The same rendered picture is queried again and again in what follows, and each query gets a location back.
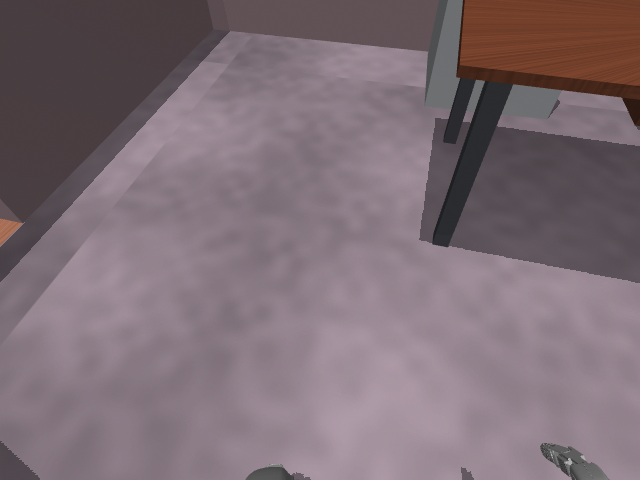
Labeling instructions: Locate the table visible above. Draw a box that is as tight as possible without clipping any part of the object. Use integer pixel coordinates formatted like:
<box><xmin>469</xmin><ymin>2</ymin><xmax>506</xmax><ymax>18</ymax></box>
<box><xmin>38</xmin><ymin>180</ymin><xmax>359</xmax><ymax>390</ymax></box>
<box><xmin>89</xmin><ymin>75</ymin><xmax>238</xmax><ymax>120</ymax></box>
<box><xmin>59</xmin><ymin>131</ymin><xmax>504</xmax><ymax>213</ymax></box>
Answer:
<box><xmin>432</xmin><ymin>0</ymin><xmax>640</xmax><ymax>247</ymax></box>

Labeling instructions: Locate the right robot hand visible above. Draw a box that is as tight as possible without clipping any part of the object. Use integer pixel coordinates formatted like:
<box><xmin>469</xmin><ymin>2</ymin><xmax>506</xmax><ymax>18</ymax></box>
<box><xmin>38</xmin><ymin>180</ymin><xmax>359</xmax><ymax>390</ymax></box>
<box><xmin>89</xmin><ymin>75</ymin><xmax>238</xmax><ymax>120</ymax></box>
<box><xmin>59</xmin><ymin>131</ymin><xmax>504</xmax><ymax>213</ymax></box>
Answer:
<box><xmin>540</xmin><ymin>443</ymin><xmax>609</xmax><ymax>480</ymax></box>

